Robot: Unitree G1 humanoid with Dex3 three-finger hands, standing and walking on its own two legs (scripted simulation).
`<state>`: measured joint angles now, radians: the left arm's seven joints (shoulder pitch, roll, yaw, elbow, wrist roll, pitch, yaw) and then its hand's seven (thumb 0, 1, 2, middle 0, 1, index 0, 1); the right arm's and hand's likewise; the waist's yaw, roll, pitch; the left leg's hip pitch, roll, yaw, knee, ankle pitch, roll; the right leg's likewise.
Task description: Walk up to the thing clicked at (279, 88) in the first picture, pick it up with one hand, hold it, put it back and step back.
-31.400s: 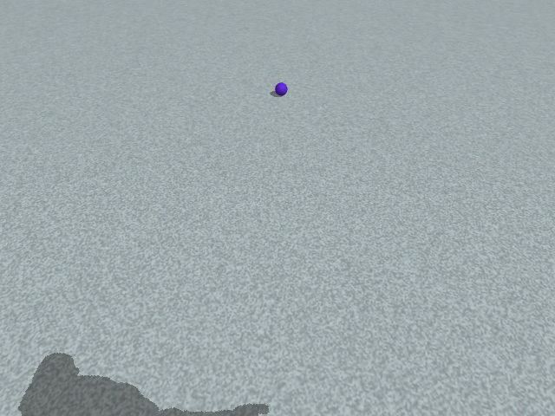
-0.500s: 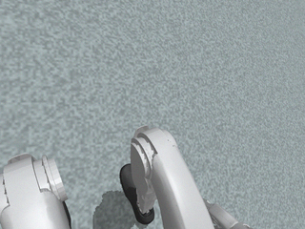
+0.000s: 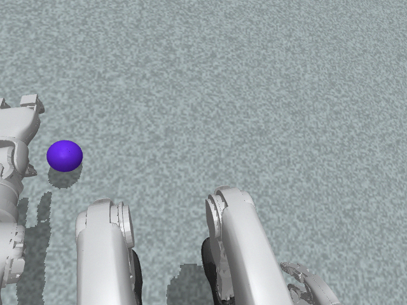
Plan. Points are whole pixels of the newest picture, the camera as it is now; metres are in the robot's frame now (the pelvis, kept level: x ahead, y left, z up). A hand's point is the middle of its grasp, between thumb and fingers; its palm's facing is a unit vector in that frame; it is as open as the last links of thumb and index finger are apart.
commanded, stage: withdraw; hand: left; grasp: from above
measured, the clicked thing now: (65, 156) +0.48 +0.31 -0.31
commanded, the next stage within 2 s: home in 0.30 s
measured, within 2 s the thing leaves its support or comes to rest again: rests again in 0.10 s
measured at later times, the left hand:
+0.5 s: hand (43, 160) +0.44 +0.32 -0.20, palm faces -0.39 -0.06 -0.92, open 13.8 cm
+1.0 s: hand (4, 193) +0.33 +0.28 +0.00, palm faces -0.26 -0.66 -0.70, open 8.1 cm
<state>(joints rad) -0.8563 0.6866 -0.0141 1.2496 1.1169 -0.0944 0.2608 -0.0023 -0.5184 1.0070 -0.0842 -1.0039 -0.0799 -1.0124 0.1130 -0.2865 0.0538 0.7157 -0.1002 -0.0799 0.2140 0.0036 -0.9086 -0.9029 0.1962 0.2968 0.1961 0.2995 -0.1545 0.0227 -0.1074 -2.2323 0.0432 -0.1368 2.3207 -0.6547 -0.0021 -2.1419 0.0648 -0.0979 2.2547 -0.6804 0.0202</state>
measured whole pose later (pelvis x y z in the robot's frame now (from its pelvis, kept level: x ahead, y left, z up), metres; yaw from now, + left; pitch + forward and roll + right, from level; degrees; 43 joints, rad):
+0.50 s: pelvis +0.00 +0.00 -0.03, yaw +0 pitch +30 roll -8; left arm -0.87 0.78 0.12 1.37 1.27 -0.27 0.43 0.00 -0.46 0.97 -0.13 -0.97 -0.13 -0.97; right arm 0.17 -0.28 0.10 0.75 -0.16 -0.06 0.12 0.00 -0.90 -0.89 0.20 0.30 0.20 0.30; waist -0.22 -0.04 0.00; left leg -2.34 0.02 -0.15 2.42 -0.62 0.00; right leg -2.23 0.06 -0.11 2.35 -0.66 0.02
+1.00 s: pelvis +0.01 +0.00 +0.12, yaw +4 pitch +32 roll -6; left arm -0.29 0.47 0.05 0.56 0.51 0.05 0.05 0.00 0.70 0.93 -0.23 -0.39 -0.22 -0.40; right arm 0.12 -0.27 -0.02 0.63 0.01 -0.03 0.07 0.01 -0.90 -0.90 0.20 0.30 0.20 0.30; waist -0.05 0.03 -0.19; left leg -1.88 0.04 -0.09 1.95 -0.64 0.00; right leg -1.80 0.04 -0.06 1.90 -0.67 0.01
